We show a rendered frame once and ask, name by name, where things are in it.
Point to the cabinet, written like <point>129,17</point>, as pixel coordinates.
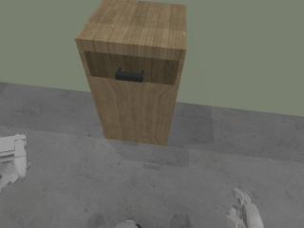
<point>133,111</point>

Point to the right robot hand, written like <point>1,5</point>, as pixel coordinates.
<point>245,217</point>

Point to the left robot hand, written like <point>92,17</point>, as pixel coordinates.
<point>13,150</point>

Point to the handle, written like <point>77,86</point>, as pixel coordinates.
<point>129,76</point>

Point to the drawer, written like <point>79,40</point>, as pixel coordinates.
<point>155,70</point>

